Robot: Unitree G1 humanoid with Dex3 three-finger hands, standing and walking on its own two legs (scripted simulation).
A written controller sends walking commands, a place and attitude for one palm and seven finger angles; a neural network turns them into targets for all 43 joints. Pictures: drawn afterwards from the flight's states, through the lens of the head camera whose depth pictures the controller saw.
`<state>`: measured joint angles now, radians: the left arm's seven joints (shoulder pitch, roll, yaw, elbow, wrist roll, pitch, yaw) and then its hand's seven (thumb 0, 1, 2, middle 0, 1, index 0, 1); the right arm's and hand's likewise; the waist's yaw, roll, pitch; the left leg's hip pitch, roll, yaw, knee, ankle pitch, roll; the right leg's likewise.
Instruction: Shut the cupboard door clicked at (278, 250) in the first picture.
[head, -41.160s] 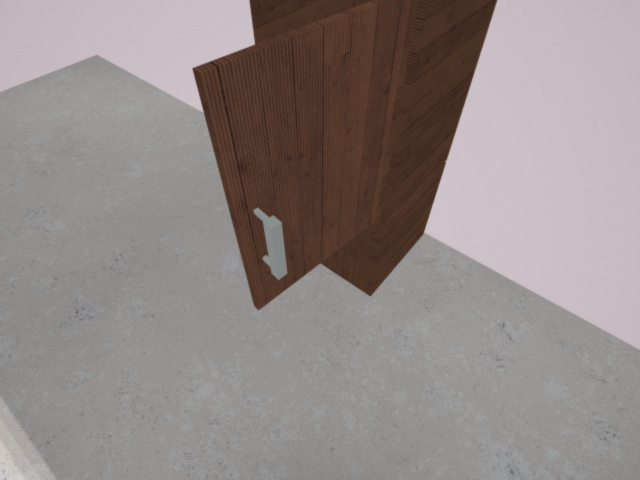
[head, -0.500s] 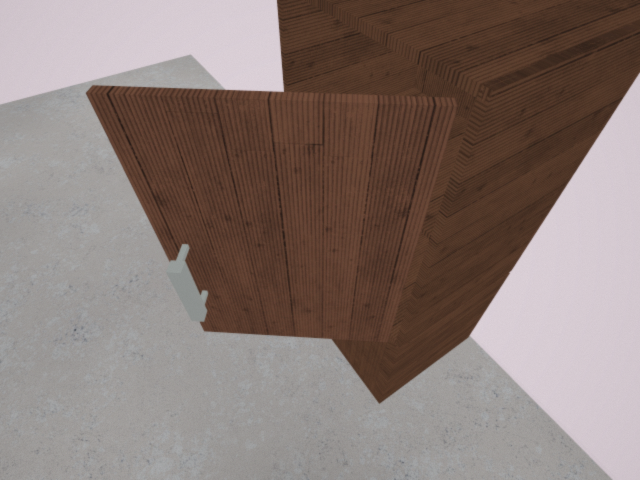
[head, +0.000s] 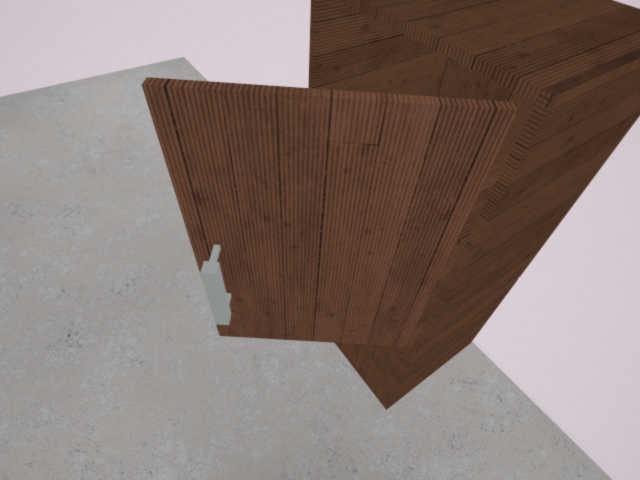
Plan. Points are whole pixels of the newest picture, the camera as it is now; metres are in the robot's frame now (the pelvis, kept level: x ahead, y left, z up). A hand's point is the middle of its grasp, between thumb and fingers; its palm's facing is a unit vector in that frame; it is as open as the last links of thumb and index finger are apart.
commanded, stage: look again from close up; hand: left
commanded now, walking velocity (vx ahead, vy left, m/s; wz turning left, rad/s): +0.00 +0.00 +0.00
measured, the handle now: (220, 285) +0.43 +0.21 -0.09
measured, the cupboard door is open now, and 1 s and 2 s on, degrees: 53 53 53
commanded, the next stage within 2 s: raise the hand and make a fist in 0.18 s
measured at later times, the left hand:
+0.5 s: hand (132, 439) +0.16 +0.23 +0.00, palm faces +0.25 -0.97 -0.09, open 7.1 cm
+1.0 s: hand out of the picture +0.11 +0.20 -0.07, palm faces -0.02 -1.00 -0.03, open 4.7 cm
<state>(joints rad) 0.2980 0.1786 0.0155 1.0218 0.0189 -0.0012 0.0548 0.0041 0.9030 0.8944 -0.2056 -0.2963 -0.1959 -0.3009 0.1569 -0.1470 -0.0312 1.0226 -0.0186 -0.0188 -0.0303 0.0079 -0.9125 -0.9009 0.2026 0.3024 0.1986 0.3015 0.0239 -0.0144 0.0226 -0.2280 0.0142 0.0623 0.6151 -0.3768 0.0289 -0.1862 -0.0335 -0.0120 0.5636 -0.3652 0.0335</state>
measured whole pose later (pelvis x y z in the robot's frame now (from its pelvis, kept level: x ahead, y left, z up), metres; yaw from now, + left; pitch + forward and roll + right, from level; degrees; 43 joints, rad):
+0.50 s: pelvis -0.07 +0.02 -0.03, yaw +5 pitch +3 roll +2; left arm 0.30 0.22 0.11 0.13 -0.16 -0.24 0.02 0.01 0.91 0.89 -0.26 -0.36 -0.25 -0.36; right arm 0.34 -0.24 -0.01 0.75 0.03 -0.31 -0.02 0.01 -0.91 -0.90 0.21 0.30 0.20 0.30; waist -0.04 -0.04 -0.07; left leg -0.52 -0.09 0.05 0.82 -0.36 0.04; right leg -0.54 -0.04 -0.04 0.85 -0.39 -0.03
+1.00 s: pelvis -0.10 -0.01 -0.11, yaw +6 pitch +13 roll -3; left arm 0.29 0.30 0.13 0.06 -0.29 -0.35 -0.35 0.01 0.89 0.90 -0.69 -0.83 -0.68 -0.83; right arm 0.20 -0.23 0.07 0.50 0.04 -0.28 -0.06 0.02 -0.90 -0.90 0.21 0.30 0.21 0.30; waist 0.01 0.03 -0.14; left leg -1.06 -0.04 -0.04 1.32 -0.49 0.03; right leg -1.03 0.06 -0.11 1.26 -0.50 -0.06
